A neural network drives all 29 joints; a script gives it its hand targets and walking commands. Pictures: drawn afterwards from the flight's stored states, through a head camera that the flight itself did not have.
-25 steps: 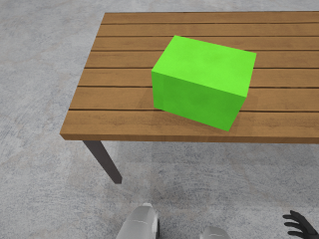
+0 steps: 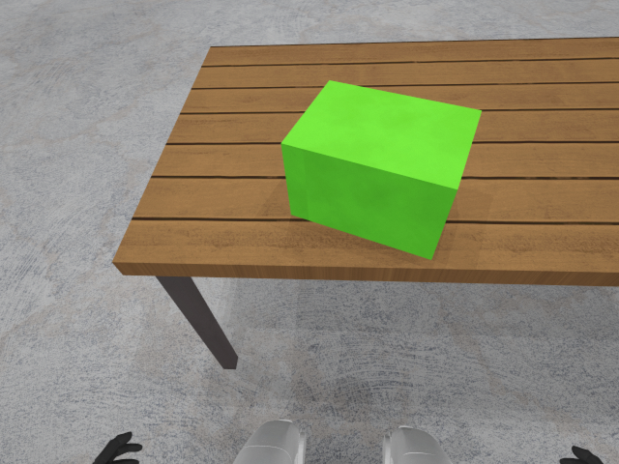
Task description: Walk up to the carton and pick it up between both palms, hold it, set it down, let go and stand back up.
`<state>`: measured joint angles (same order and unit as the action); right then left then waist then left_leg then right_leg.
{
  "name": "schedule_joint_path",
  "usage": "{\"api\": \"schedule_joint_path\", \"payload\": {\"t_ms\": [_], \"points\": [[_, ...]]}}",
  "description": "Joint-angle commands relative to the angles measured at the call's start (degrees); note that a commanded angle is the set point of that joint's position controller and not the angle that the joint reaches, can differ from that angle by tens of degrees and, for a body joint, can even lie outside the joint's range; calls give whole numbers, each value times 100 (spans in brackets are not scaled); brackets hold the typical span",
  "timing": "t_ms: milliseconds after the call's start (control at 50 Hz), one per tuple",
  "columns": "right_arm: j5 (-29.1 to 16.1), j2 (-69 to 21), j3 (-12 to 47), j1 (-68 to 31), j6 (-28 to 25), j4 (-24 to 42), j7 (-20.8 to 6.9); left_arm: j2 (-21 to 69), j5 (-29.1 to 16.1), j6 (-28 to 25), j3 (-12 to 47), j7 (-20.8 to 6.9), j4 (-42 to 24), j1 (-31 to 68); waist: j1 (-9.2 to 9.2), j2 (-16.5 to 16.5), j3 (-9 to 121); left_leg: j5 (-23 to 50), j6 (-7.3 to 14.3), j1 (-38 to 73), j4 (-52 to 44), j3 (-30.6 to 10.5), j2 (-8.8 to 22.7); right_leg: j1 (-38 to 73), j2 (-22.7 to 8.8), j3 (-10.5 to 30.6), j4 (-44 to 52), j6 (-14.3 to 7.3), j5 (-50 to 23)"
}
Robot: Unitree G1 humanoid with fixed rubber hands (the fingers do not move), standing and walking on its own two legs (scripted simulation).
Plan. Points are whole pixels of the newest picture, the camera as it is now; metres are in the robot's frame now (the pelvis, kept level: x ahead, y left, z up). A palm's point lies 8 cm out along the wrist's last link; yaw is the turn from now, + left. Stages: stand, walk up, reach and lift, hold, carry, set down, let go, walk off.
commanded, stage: walk up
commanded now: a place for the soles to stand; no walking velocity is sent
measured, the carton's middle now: (378, 166) +0.56 -0.07 +0.03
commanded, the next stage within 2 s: none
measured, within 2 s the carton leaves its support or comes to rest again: neither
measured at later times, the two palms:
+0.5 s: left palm out of the picture +0.05 +0.30 -0.08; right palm out of the picture +0.06 -0.31 -0.07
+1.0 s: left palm out of the picture +0.09 +0.29 -0.06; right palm out of the picture +0.14 -0.30 -0.05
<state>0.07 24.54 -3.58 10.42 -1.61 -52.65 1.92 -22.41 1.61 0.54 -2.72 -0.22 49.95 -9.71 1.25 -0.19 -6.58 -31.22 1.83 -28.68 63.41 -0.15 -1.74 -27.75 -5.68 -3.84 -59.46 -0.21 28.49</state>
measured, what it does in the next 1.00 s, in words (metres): steps on the spot: left foot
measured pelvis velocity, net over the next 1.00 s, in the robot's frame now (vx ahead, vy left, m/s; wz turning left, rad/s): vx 0.01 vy -0.02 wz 0.07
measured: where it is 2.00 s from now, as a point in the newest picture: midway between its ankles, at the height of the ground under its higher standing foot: outside the picture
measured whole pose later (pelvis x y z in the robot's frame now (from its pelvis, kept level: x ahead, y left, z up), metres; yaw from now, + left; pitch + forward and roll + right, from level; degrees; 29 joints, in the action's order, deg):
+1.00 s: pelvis +0.01 -0.02 +0.06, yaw +4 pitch -3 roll +0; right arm 0.3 19.2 0.2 2.5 -2.3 -64.2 0.8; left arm -20.2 -0.1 -0.2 -1.7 -1.0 63.3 -2.8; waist 0.9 0.5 -3.6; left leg -15.3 -1.2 -12.9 30.7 -4.0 0.0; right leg -12.8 -1.6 -5.9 -30.1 -0.9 14.7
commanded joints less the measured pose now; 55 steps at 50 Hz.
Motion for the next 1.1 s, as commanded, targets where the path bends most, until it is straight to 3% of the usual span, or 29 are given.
{"api": "schedule_joint_path", "payload": {"t_ms": [0, 20, 40, 60, 100, 120, 140, 160, 180, 200, 220, 240, 260, 280, 300, 320, 340, 380, 400, 440, 480, 580, 700, 1080], "points": [[177, 1207, -298, 852, -408, -44, 94, -1063, -157, -35, -256, 52, -407, 407, -332, -143, 1082, 1434, 307, 1746, -3125, -1709, 797, -355, -253, 539, 139, -378, -1572], [217, 1536, -313, 574, -449, 95, 117, -878, -203, -28, -208, 62, -437, 339, -193, -658, 986, 2235, 809, 1876, -3339, -3426, 1683, -1019, 105, 442, -137, -161, 42], [168, 1944, -380, 477, -430, 76, 132, -1281, -184, -32, -274, 133, -418, 506, -365, -665, 1098, 2263, 1493, 1521, -3386, -4100, 2148, -844, 90, 833, -88, -170, 1005], [141, 1900, -383, 247, -422, 45, 147, -1398, -169, -73, -302, 132, -315, 550, -285, -507, 860, 2165, 1603, 969, -3490, -4124, 2121, -422, 36, 904, 39, -181, 911], [91, 1543, -232, -260, -392, 112, 140, -1286, -183, -142, -339, 67, -37, 268, 51, -438, 780, 2714, 1111, 679, -3011, -2644, 1555, 177, 95, 708, 801, -294, 34], [76, 1435, -173, -452, -361, 143, 129, -1225, -191, -176, -335, 56, 82, -18, 198, -477, 879, 2701, 811, 352, -2785, -2056, 1318, 750, 82, 578, 1393, -338, -1018], [51, 1271, -106, -561, -327, 121, 110, -1250, -174, -203, -336, 54, 200, -192, 264, -407, 921, 2478, 508, -62, -2492, -1620, 1014, 1288, -5, 754, 1847, -422, -1613], [20, 1104, -52, -551, -301, 89, 92, -1349, -137, -217, -347, 55, 240, -144, 241, -157, 861, 1962, 237, -387, -2175, -1151, 703, 1523, -244, 1233, 2316, -562, -1423], [9, 1065, -50, -424, -255, 7, 77, -1485, -108, -228, -344, 45, 194, 99, 93, 126, 680, 1114, 93, -336, -1925, -685, 418, 1153, -583, 1856, 2847, -772, -540], [7, 1114, -98, -241, -225, -132, 70, -1576, -103, -223, -348, 21, 155, 392, -49, 374, 569, 271, 46, 174, -1654, -355, 207, 459, -954, 2237, 3197, -1062, 254], [29, 1120, -123, -44, -219, -305, 55, -1545, -89, -203, -327, 7, 138, 626, -193, 439, 432, -31, 35, 648, -1640, -258, 173, -43, -1074, 2362, 3376, -1131, 727], [44, 1110, -135, 116, -224, -433, 26, -1479, -90, -183, -293, 1, 143, 823, -302, 325, 318, 5, 63, 964, -1932, -329, 218, -336, -938, 2121, 3382, -1008, 985], [65, 1107, -131, 183, -243, -491, -4, -1389, -100, -161, -242, 1, 149, 902, -356, 47, 222, -48, 158, 999, -2672, -693, 368, -364, -571, 1669, 3166, -737, 1009], [89, 1146, -122, 44, -266, -491, -27, -1279, -107, -146, -202, -8, 189, 895, -295, -204, 145, -295, 344, 891, -3243, -1301, 610, -344, -188, 1185, 2805, -468, 821], [108, 1230, -126, -144, -272, -440, -35, -1250, -102, -134, -193, -16, 282, 739, -176, -301, 179, -770, 552, 609, -3562, -1934, 936, -99, 13, 894, 2387, -343, 535], [127, 1306, -121, -309, -257, -395, -30, -1267, -105, -139, -206, -24, 372, 582, -61, -297, 222, -1188, 689, 200, -3807, -2307, 1160, 331, 104, 825, 2171, -307, 322], [130, 1317, -104, -485, -235, -370, -25, -1261, -103, -155, -218, -36, 464, 459, 44, -194, 205, -1245, 662, -146, -3886, -2292, 1177, 754, 135, 840, 2251, -313, 179], [102, 1113, -32, -657, -212, -379, -37, -1268, -80, -189, -236, -51, 550, 461, 104, 129, 184, -583, 307, -362, -3571, -1492, 785, 1169, -53, 1121, 2975, -416, 262], [86, 1043, -21, -612, -206, -445, -44, -1287, -78, -197, -237, -50, 553, 575, 30, 187, 174, -158, 158, -158, -3387, -1092, 536, 1026, -182, 1299, 3268, -492, 528], [92, 1008, -27, -445, -206, -618, -61, -1255, -95, -185, -211, -48, 552, 773, -126, 93, 187, 160, 84, 502, -3317, -858, 394, 516, -337, 1432, 3526, -523, 850], [104, 1008, -21, -534, -212, -663, -78, -1164, -124, -181, -161, -47, 621, 789, -131, -122, 245, 233, 142, 793, -3495, -978, 483, 449, -234, 1181, 3542, -420, 553], [63, 902, 41, -584, -216, -755, -80, -1134, -127, -223, -144, -31, 788, 771, -98, 81, 687, 1444, 125, 1023, -3457, -836, 553, 1144, -305, 995, 3527, -372, -738], [18, 898, 84, -706, -212, -818, -53, -1056, -173, -217, -121, -3, 928, 770, -72, 21, 1026, 2769, 118, 1378, -3525, -848, 721, 1633, -302, 645, 3360, -328, -2136], [31, 823, 154, -1054, -152, -867, -71, -975, -162, -179, -141, -45, 1034, 1025, -60, -41, 917, 2838, 42, 1589, -4205, -831, 765, 2037, -315, 473, 3951, -180, -1895]]}}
